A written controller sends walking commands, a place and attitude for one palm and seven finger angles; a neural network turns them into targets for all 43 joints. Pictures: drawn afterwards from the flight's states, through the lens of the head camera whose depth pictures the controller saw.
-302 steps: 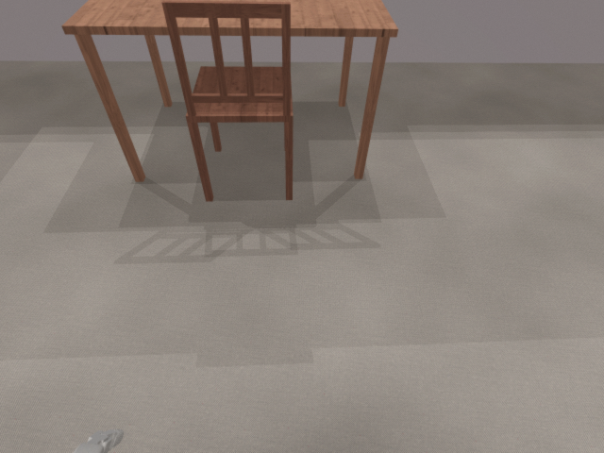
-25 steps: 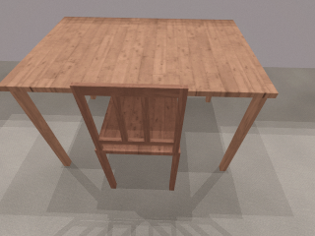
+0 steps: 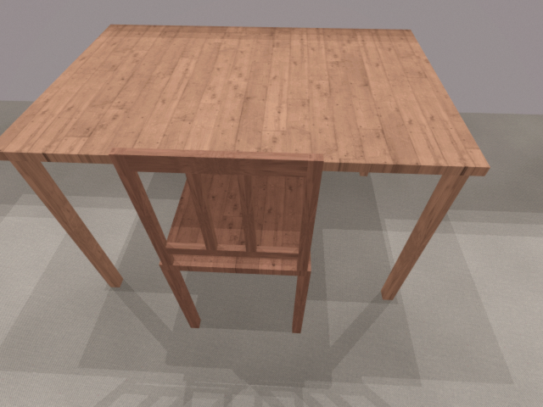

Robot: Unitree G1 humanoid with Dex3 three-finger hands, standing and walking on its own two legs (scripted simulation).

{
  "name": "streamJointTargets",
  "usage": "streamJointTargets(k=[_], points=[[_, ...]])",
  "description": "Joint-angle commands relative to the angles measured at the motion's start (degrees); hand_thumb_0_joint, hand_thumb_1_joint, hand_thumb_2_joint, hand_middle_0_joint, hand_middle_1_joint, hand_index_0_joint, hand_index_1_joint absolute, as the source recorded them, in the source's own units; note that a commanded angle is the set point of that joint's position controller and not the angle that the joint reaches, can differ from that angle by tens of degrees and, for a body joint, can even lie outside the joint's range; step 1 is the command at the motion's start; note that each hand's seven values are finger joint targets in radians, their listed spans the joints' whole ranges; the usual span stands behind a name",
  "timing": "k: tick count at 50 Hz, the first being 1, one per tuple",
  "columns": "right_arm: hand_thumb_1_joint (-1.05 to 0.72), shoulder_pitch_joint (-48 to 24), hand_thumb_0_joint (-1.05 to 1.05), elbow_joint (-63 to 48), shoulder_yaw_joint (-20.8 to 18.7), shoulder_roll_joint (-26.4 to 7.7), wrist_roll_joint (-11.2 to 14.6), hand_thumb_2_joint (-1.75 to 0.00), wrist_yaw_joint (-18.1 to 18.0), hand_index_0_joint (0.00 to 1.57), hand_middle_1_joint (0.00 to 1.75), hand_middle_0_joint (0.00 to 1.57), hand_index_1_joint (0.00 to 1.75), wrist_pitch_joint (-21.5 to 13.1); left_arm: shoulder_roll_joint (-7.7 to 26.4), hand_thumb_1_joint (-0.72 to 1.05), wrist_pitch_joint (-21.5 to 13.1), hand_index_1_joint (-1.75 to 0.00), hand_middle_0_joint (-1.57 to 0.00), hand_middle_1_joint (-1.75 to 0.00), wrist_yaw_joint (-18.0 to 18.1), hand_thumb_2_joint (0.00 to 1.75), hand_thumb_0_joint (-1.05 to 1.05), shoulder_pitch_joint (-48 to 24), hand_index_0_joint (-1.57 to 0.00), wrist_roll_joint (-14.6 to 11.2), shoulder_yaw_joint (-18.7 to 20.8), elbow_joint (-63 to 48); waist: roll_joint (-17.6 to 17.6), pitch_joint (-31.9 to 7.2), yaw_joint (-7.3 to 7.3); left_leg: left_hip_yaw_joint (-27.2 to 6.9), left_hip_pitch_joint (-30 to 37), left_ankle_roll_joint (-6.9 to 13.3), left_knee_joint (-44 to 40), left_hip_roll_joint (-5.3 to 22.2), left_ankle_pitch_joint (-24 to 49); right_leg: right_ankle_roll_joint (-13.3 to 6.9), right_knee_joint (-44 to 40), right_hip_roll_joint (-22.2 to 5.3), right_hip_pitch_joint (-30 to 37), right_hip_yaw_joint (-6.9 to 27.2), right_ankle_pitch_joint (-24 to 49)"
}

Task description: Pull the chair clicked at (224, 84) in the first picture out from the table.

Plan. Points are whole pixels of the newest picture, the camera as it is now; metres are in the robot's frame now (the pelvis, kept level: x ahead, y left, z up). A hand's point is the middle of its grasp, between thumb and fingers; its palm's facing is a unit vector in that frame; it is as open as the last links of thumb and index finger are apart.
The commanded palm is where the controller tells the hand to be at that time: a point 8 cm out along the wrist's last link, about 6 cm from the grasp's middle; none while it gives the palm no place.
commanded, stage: come to a stop and stand still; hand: left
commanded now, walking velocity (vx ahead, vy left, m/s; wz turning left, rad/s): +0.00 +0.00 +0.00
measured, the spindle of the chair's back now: (203, 213) +0.52 +0.19 -0.09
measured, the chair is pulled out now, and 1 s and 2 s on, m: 0.00 0.00 0.00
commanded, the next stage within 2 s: look again from close up in 0.26 s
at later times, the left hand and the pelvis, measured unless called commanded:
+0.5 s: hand out of the picture -0.01 +0.20 -0.18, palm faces +0.03 -0.97 -0.23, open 7.4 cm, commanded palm none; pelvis +0.00 +0.02 -0.01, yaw +0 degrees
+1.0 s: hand out of the picture -0.03 +0.26 -0.18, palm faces +0.01 -0.98 -0.18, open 7.4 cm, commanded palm none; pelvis -0.04 +0.09 -0.01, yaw +0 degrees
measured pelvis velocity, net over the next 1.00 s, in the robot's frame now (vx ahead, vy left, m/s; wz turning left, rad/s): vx -0.04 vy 0.09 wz -0.01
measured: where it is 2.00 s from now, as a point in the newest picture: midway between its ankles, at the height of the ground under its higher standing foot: outside the picture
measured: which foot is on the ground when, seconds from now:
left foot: down 0.00-1.00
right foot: down 0.00-1.00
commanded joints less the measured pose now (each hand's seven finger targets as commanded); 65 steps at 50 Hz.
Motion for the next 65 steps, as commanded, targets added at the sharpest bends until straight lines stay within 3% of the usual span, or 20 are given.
streamJointTargets(k=[1, 7, 17, 18, 19, 20, 22, 23, 24, 25, 27, 28, 29, 31, 33, 34, 39, 46, 53, 65], points=[[-0.9, 3.4, 0.0, -1.4, -0.5, -3.4, 0.0, -0.9, -0.2, 0.2, 0.3, 0.2, 0.3, -0.3, 6.1, 0.9, -0.1, -0.3, -0.2, -0.3, 0.6, 0.9, 0.0, 6.9, -0.2, 0.2, 1.3, -0.4, -2.2, 2.8, 0.17, -2.8, 4.1, 2.2, 0.9, 3.5, 11.6, 5.7, -3.7, -10.3, -5.7, 6.4, 35.5], [-0.9, 2.3, 0.0, -1.8, -0.5, -3.8, 0.1, -0.9, -0.4, 0.2, 0.3, 0.2, 0.3, -0.2, 6.8, 0.9, 0.0, -0.3, -0.2, -0.3, 0.6, 0.9, 0.0, 7.2, -0.2, 0.2, 1.5, -0.3, -2.0, 2.6, 0.35, -2.4, 4.3, 2.2, 1.4, 3.3, 11.4, 6.4, -3.5, -10.6, -4.5, 6.3, 38.8], [-0.9, 1.6, 0.0, -2.0, -0.5, -4.8, 0.0, -0.9, -0.5, 0.2, 0.3, 0.2, 0.3, -0.4, 7.0, 0.9, 0.2, -0.3, -0.2, -0.3, 0.3, 0.9, 0.0, 6.6, -0.2, 0.2, 1.4, -0.4, -1.2, 2.6, 0.31, -3.2, 6.0, 2.6, 0.4, 3.8, 13.8, 5.7, -4.1, -10.0, -4.7, 5.9, 33.1], [-0.9, -1.7, 0.0, -9.2, -1.5, -9.5, -0.7, -0.9, 1.0, 0.2, 0.3, 0.2, 0.3, -0.7, 17.5, 0.9, -1.6, -0.3, -0.2, -0.3, 0.9, 0.9, 0.0, 3.9, -0.2, 0.9, 0.6, -6.6, 2.6, 6.9, -1.23, -5.7, 3.4, 3.9, 5.1, -0.2, 13.4, 6.4, -1.3, -9.3, -10.7, 7.2, 36.4], [-0.9, -0.5, 0.0, -10.0, -3.5, -9.5, -0.8, -0.9, 1.1, 0.2, 0.3, 0.2, 0.3, -2.1, 14.4, 0.9, -1.8, -0.3, -0.2, -0.3, 1.1, 0.9, 0.0, 4.3, -0.2, 1.1, 2.3, -7.1, 4.2, 3.7, -0.25, -3.3, 0.3, 3.7, 7.9, 2.4, 12.5, 5.7, 1.3, -11.3, -10.2, 8.0, 32.9], [-0.9, -1.2, 0.0, -9.4, -3.4, -7.5, -0.8, -0.9, 1.0, 0.2, 0.3, 0.2, 0.3, -2.2, 12.6, 0.9, -2.0, -0.3, -0.2, -0.3, 1.1, 0.9, 0.0, 4.5, -0.2, 1.3, 2.3, -6.7, 4.0, 0.3, -0.29, -3.2, 0.5, 3.9, 9.1, 2.1, 14.2, 4.8, 2.4, -11.6, -7.4, 8.6, 40.2], [-0.9, 0.5, 0.0, -10.6, -3.0, -5.6, -0.5, -0.9, 0.8, 0.2, 0.3, 0.2, 0.3, -2.0, 10.9, 0.9, -2.0, -0.3, -0.2, -0.3, 1.1, 0.9, 0.0, 6.2, -0.2, 1.0, 2.2, -7.5, -1.8, -4.5, 0.34, -2.6, -2.4, 3.5, 11.4, 0.8, 8.8, 4.1, 4.0, -13.1, -1.7, 8.8, 51.8], [-0.9, 1.0, 0.0, -11.2, -2.6, -5.2, -0.6, -0.9, 1.0, 0.2, 0.3, 0.2, 0.3, -1.7, 10.8, 0.9, -1.9, -0.3, -0.2, -0.3, 1.2, 0.9, 0.0, 6.6, -0.2, 1.0, 2.2, -7.7, -6.7, -5.8, 0.14, -2.0, -4.5, 3.8, 11.8, 0.1, 5.3, 4.1, 5.6, -13.2, 1.3, 8.5, 56.4], [-0.9, 0.0, 0.0, -11.9, -2.9, -5.7, -0.6, -0.9, 1.0, 0.2, 0.3, 0.2, 0.3, -1.5, 10.6, 0.9, -1.6, -0.3, -0.2, -0.3, 1.1, 0.9, 0.0, 6.7, -0.2, 1.0, 2.5, -8.2, -10.0, -4.6, 0.58, -2.0, -7.0, 3.8, 13.1, -0.7, -0.1, 3.6, 5.9, -13.6, 1.7, 7.9, 57.9], [-0.9, -0.8, 0.0, -12.7, -3.2, -6.0, -0.6, -0.9, 1.0, 0.2, 0.3, 0.2, 0.3, -1.2, 10.4, 0.9, -1.2, -0.3, -0.2, -0.3, 1.1, 0.9, 0.0, 6.4, -0.2, 1.1, 2.7, -9.0, -10.7, -3.1, 0.55, -2.1, -8.5, 3.8, 13.6, -0.8, -2.7, 2.8, 6.1, -13.8, 1.0, 8.2, 56.9], [-0.9, -0.6, 0.0, -13.1, -3.3, -5.9, -0.7, -0.9, 0.9, 0.2, 0.3, 0.2, 0.3, -0.8, 10.6, 0.9, -0.5, -0.3, -0.2, -0.3, 1.1, 0.9, 0.0, 4.7, -0.2, 1.4, 2.9, -10.9, -7.4, -1.1, -0.13, -2.1, -7.1, 4.0, 11.3, -0.4, -0.1, 1.1, 6.7, -13.2, -2.7, 7.6, 49.2], [-0.9, 1.1, 0.0, -12.7, -3.0, -6.0, -0.9, -0.9, 1.0, 0.2, 0.3, 0.2, 0.3, -0.8, 10.6, 0.9, -0.4, -0.3, -0.2, -0.3, 1.1, 0.9, 0.0, 3.8, -0.2, 1.4, 2.7, -11.6, -3.5, -2.0, -0.96, -2.0, -2.8, 4.3, 9.2, 0.1, 7.9, 1.5, 8.2, -11.9, -4.8, 6.7, 45.9], [-0.9, 1.6, 0.0, -12.2, -3.3, -7.1, -0.9, -0.9, 1.0, 0.2, 0.3, 0.2, 0.3, -0.8, 10.7, 0.9, 0.0, -0.3, -0.2, -0.3, 1.0, 0.9, 0.0, 3.4, -0.2, 1.1, 2.8, -12.3, -2.0, -1.1, -0.97, -4.0, 0.2, 4.9, 8.8, 2.2, 14.7, 2.1, 8.1, -10.0, -8.9, 5.1, 36.4], [-0.9, 1.3, 0.0, -12.0, -3.6, -8.4, -0.8, -0.9, 0.9, 0.2, 0.3, 0.2, 0.3, -0.8, 9.8, 0.9, 0.3, -0.3, -0.2, -0.3, 0.8, 0.9, 0.0, 4.2, -0.2, 1.3, 2.5, -12.7, 2.5, 0.1, 0.07, -7.8, 2.1, 6.6, 7.1, 5.6, 23.4, 3.0, 7.7, -7.2, -13.0, 3.3, 19.5], [-0.9, 0.4, 0.0, -12.4, -3.2, -9.5, -0.9, -0.9, 1.1, 0.2, 0.3, 0.2, 0.3, -0.9, 9.3, 0.9, 0.5, -0.3, -0.2, -0.3, 0.7, 0.9, 0.0, 5.3, -0.2, 1.5, 2.1, -12.4, 2.9, 0.8, 0.89, -9.6, 0.5, 7.6, 5.3, 6.8, 23.0, 3.1, 6.3, -6.0, -12.1, 3.0, 10.1], [-0.9, -0.4, 0.0, -12.6, -3.2, -9.4, -0.8, -0.9, 1.1, 0.2, 0.3, 0.2, 0.3, -0.9, 9.7, 0.9, 0.5, -0.3, -0.2, -0.3, 0.6, 0.9, 0.0, 5.3, -0.2, 1.3, 2.2, -12.2, 1.3, 1.2, 1.02, -9.9, -0.7, 7.5, 4.5, 6.4, 18.9, 3.1, 5.5, -6.2, -11.9, 3.3, 8.2], [-0.9, -1.6, 0.0, -13.1, -2.9, -9.0, -0.9, -0.9, 1.7, 0.2, 0.3, 0.2, 0.3, -0.8, 10.1, 0.9, 0.7, -0.3, -0.2, -0.3, 0.1, 0.9, 0.0, 3.4, -0.2, 1.3, 2.0, -12.4, 2.2, 1.5, 0.63, -10.1, -2.4, 6.7, -1.1, 5.1, 0.8, 2.9, 4.1, -6.5, -12.1, 3.6, 2.5], [-0.9, -1.7, 0.0, -12.3, -2.9, -9.5, -0.7, -0.9, 2.0, 0.2, 0.3, 0.2, 0.3, -0.6, 9.6, 0.9, 0.7, -0.3, -0.2, -0.3, -0.4, 0.9, 0.0, 4.0, -0.2, 1.4, 1.7, -10.7, 2.4, 2.2, 0.65, -11.9, -3.5, 6.3, -7.7, 5.5, -11.0, 3.6, 3.7, -6.7, -12.5, 2.4, 0.7], [-0.9, -1.5, 0.0, -10.7, -2.9, -9.5, -0.3, -0.9, 2.1, 0.2, 0.3, 0.2, 0.3, -0.1, 8.7, 0.9, 1.0, -0.3, -0.2, -0.3, -0.6, 0.9, 0.0, 7.6, -0.2, 1.6, 1.2, -7.5, 2.0, 2.8, 1.32, -12.0, -4.5, 5.7, -11.8, 6.0, -17.1, 4.0, 2.7, -6.9, -11.9, 1.8, -0.7], [-0.9, 1.0, 0.0, -6.7, -2.8, -7.6, -0.2, -0.9, 2.1, 0.2, 0.3, 0.2, 0.3, 0.3, 7.2, 0.9, 0.4, -0.3, -0.2, -0.3, -0.3, 0.9, 0.0, 10.7, -0.2, 1.5, 0.9, -3.0, 0.4, 3.5, 0.41, -10.2, -2.1, 4.3, -10.2, 4.2, -14.9, 3.5, -0.7, -7.5, -15.7, 4.3, -2.7]])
